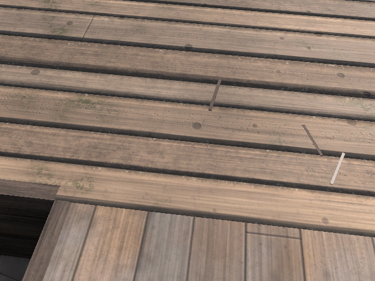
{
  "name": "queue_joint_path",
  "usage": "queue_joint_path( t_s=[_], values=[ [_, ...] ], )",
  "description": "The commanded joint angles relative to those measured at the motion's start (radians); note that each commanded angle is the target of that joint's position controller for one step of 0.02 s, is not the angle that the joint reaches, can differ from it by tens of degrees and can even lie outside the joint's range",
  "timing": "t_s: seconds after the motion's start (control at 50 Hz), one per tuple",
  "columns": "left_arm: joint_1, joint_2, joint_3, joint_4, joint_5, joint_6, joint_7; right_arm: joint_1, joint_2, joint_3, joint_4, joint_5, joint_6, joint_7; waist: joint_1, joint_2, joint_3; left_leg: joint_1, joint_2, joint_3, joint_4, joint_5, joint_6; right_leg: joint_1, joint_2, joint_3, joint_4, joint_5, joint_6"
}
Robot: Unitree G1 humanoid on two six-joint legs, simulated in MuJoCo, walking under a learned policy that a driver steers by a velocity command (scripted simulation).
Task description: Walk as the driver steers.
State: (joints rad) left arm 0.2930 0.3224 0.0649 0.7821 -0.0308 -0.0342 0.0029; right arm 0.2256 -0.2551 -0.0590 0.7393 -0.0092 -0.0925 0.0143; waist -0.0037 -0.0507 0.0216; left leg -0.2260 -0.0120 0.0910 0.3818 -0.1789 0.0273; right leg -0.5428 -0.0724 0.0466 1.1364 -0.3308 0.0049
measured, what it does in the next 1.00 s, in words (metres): walks ahead: right foot, then left foot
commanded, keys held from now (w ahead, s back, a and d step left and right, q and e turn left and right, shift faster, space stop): w+e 0.28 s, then q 0.72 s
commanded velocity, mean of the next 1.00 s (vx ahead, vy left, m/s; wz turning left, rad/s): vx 0.25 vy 0.00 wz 0.02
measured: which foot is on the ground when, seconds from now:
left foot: down 0.00-0.30, up 0.32-0.82, down 0.84-1.00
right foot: up 0.00-0.30, down 0.32-0.84, up 0.86-1.00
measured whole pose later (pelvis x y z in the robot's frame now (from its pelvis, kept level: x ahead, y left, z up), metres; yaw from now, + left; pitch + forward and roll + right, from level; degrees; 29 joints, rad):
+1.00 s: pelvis +0.34 -0.07 +0.00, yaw +4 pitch +3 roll -2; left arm 0.07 0.31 0.08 0.78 0.00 0.02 0.03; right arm 0.17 -0.30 -0.08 0.71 0.01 0.01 0.00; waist -0.02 -0.03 0.07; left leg -0.35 -0.03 -0.02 0.48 -0.18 0.06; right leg -0.50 0.00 0.01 1.10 -0.49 0.05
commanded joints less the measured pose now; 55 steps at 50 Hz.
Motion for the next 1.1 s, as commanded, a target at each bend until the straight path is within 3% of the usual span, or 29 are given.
queue_joint_path(
  t_s=[0.02,0.12,0.22,0.26,0.28,0.3,0.32,0.34,0.36,0.38,0.4,0.42,0.5,0.54,0.58,0.64,0.72,0.78,0.82,0.84,0.86,0.88,0.9,0.92,0.94,0.96,1.0,1.1],
  values=[
    [0.005,0.019,0.008,-0.086,0.007,0.011,-0.002,-0.041,-0.121,-0.035,-0.037,-0.001,-0.029,-0.005,0.018,0.133,0.004,0.068,0.294,-0.191,-0.249,0.169,0.185,-0.134,-0.07,0.053,-0.044,0.089,0.019],
    [-0.128,0.001,-0.005,-0.131,0.01,0.002,-0.033,-0.017,-0.173,-0.05,-0.001,0.004,-0.019,-0.019,-0.022,0.1,0.029,0.099,0.262,-0.013,-0.255,0.223,0.151,-0.097,-0.055,0.002,-0.329,0.34,0.004],
    [-0.253,0.027,0.001,-0.199,0.011,0.008,-0.056,0.044,-0.223,-0.068,0.039,0.032,0.008,-0.02,-0.054,0.096,0.065,0.241,0.31,0.048,-0.203,0.251,0.113,-0.104,-0.031,-0.056,-0.471,0.267,-0.049],
    [-0.23,0.053,0.015,-0.212,0.016,0.013,-0.059,0.041,-0.251,-0.077,0.044,0.042,0.022,-0.022,-0.024,0.118,0.032,0.286,0.312,0.08,-0.088,0.508,0.091,-0.026,0.02,-0.109,-0.49,0.162,-0.087],
    [-0.153,0.079,0.032,-0.199,0.016,0.016,-0.057,0.032,-0.262,-0.079,0.042,0.047,0.031,-0.024,0.026,0.125,-0.021,0.283,0.297,0.106,0.044,0.669,0.074,0.089,0.066,-0.144,-0.507,0.133,-0.112],
    [0.002,0.122,0.061,-0.155,0.02,0.017,-0.047,0.038,-0.238,-0.068,0.046,0.047,0.037,-0.026,0.11,0.095,-0.099,0.202,0.252,0.132,0.26,0.738,0.043,0.327,0.122,-0.152,-0.577,0.201,-0.144],
    [0.139,0.205,0.088,-0.128,0.022,0.022,-0.025,0.075,-0.18,-0.041,0.033,0.014,0.032,-0.026,0.153,-0.044,-0.201,-0.041,0.199,0.136,0.568,0.408,-0.01,0.632,-0.007,0.052,-0.591,0.397,-0.197],
    [0.075,0.296,0.084,-0.154,0.035,0.013,-0.018,0.195,-0.057,0.006,0.002,-0.014,0.011,-0.01,0.022,-0.277,-0.336,-0.405,0.01,0.032,0.919,-0.459,-0.079,0.888,-0.303,0.588,-0.693,0.472,-0.397],
    [0.096,0.188,0.055,-0.174,0.036,0.003,-0.027,0.124,-0.169,-0.016,0.048,0.03,-0.003,-0.002,0.115,-0.083,-0.434,-0.415,0.031,-0.154,1.007,-0.46,-0.07,0.867,-0.336,0.612,-0.754,0.565,-0.395],
    [0.059,0.151,0.04,-0.157,0.043,-0.008,-0.032,0.041,-0.196,-0.025,0.026,0.062,-0.002,-0.002,0.111,-0.051,-0.294,-0.466,0.067,-0.144,1.007,-0.402,-0.057,0.763,-0.307,0.416,-0.734,0.728,-0.354],
    [0.011,0.118,0.032,-0.144,0.034,-0.015,-0.032,0.018,-0.172,-0.018,0.03,0.051,0.001,-0.012,0.075,0.009,-0.211,-0.454,0.112,-0.143,0.925,-0.337,-0.048,0.641,-0.253,0.285,-0.729,0.768,-0.304],
    [-0.043,0.087,0.024,-0.14,0.032,-0.019,-0.03,0.008,-0.169,-0.021,0.042,0.034,0.01,-0.02,0.046,0.008,-0.155,-0.416,0.135,-0.146,0.857,-0.292,-0.049,0.535,-0.217,0.202,-0.754,0.759,-0.273],
    [-0.139,0.054,0.013,-0.116,0.063,-0.047,-0.021,0.107,-0.125,-0.023,0.094,0.032,0.071,-0.036,-0.04,-0.008,-0.124,-0.233,0.115,-0.168,0.746,-0.144,-0.077,0.328,-0.18,0.016,-0.865,0.831,-0.258],
    [-0.168,0.055,0.014,-0.098,0.062,-0.049,-0.006,0.075,-0.11,-0.021,0.081,0.022,0.079,-0.042,-0.044,-0.023,-0.099,-0.252,0.113,-0.169,0.631,-0.058,-0.089,0.333,-0.167,-0.054,-0.884,0.823,-0.242],
    [-0.174,0.071,0.019,-0.085,0.058,-0.035,0.013,0.027,-0.104,-0.018,0.059,0.019,0.078,-0.035,-0.026,-0.037,-0.089,-0.26,0.114,-0.143,0.527,0.028,-0.094,0.364,-0.152,-0.108,-0.892,0.775,-0.225],
    [-0.155,0.088,0.026,-0.06,0.053,-0.01,0.029,-0.038,-0.1,-0.017,0.021,0.022,0.086,-0.021,0.009,-0.027,-0.075,-0.278,0.116,-0.119,0.43,0.056,-0.091,0.426,-0.179,-0.125,-0.895,0.707,-0.229],
    [-0.147,0.103,0.035,-0.038,0.039,0.026,0.031,-0.083,-0.109,-0.026,-0.025,0.02,0.104,-0.003,0.027,-0.026,-0.048,-0.308,0.108,-0.087,0.372,-0.047,-0.067,0.498,-0.227,-0.119,-0.846,0.64,-0.232],
    [-0.155,0.117,0.043,-0.036,0.023,0.046,0.035,-0.093,-0.106,-0.032,-0.054,0.024,0.112,0.013,0.023,-0.038,-0.041,-0.296,0.084,-0.05,0.308,-0.128,-0.037,0.535,-0.254,-0.111,-0.762,0.679,-0.211],
    [-0.17,0.117,0.046,-0.035,0.007,0.054,0.043,-0.047,-0.108,-0.039,-0.055,0.028,0.108,0.021,-0.013,-0.03,-0.066,-0.184,0.042,-0.014,0.153,-0.028,0.003,0.528,-0.222,-0.152,-0.638,0.739,-0.154],
    [-0.136,0.107,0.045,-0.021,0.009,0.051,0.044,0.015,-0.15,-0.056,-0.044,0.021,0.102,0.012,-0.039,0.019,-0.107,-0.044,0.027,-0.049,0.046,0.179,0.042,0.478,-0.159,-0.196,-0.502,0.719,-0.092],
    [-0.141,0.079,0.036,-0.051,0.043,0.04,0.04,0.086,-0.278,-0.092,-0.046,0.011,0.098,-0.011,-0.044,0.223,-0.176,0.183,0.199,-0.308,0.06,0.688,0.136,0.252,-0.051,-0.245,-0.237,0.419,-0.003],
    [-0.184,0.03,0.018,-0.096,0.071,0.032,0.032,0.11,-0.326,-0.097,-0.055,-0.012,0.095,-0.016,-0.043,0.366,-0.257,0.341,0.402,-0.628,0.046,0.902,0.362,-0.035,0.13,-0.158,0.018,-0.346,0.058],
    [-0.217,0.064,0.027,-0.078,0.054,0.029,0.018,0.092,-0.254,-0.075,-0.067,-0.008,0.086,-0.009,-0.074,0.199,-0.306,0.337,0.385,-0.573,0.031,0.808,0.363,-0.065,0.092,0.018,0.119,-0.377,0.047],
    [-0.23,0.071,0.031,-0.081,0.025,0.03,0.014,0.026,-0.234,-0.07,-0.078,0.002,0.078,-0.01,-0.048,0.159,-0.232,0.276,0.335,-0.477,0.025,0.696,0.312,-0.106,0.07,0.027,0.12,-0.299,0.037],
    [-0.224,0.066,0.033,-0.066,0.024,0.033,0.023,-0.028,-0.211,-0.067,-0.085,0.021,0.078,-0.015,-0.023,0.1,-0.175,0.22,0.28,-0.422,0.011,0.569,0.257,-0.122,0.051,0.023,0.065,-0.227,0.039],
    [-0.229,0.084,0.04,-0.066,0.035,0.038,0.033,-0.068,-0.193,-0.06,-0.093,0.033,0.084,-0.023,-0.007,0.098,-0.139,0.164,0.254,-0.4,-0.009,0.488,0.228,-0.111,0.04,0.025,0.007,-0.163,0.047],
    [-0.202,0.067,0.04,-0.06,0.035,0.044,0.037,-0.089,-0.197,-0.059,-0.104,0.02,0.096,-0.034,0.019,0.155,-0.14,0.083,0.209,-0.37,-0.024,0.477,0.219,-0.026,0.066,0.012,-0.047,-0.096,0.067],
    [-0.211,0.04,0.028,-0.061,0.03,0.041,0.04,-0.077,-0.225,-0.071,-0.109,0.021,0.109,-0.052,-0.001,0.18,-0.157,0.059,0.185,-0.401,-0.016,0.345,0.206,0.05,0.087,0.025,-0.274,-0.031,0.096]
  ],
)
Keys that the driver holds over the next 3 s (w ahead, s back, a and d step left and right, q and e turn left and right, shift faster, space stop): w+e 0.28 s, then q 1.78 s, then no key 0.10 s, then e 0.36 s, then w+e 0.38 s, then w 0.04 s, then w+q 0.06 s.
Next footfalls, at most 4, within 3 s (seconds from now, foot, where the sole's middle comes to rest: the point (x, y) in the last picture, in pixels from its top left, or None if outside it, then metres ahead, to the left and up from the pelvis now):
0.32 right None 0.31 -0.18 -0.78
0.84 left None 0.41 0.03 -0.78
1.28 right None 0.45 -0.21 -0.78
1.72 left None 0.32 0.04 -0.78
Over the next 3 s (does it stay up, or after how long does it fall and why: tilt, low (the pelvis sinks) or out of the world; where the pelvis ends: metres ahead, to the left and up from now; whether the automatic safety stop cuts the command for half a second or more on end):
stays up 0.50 -0.08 -0.01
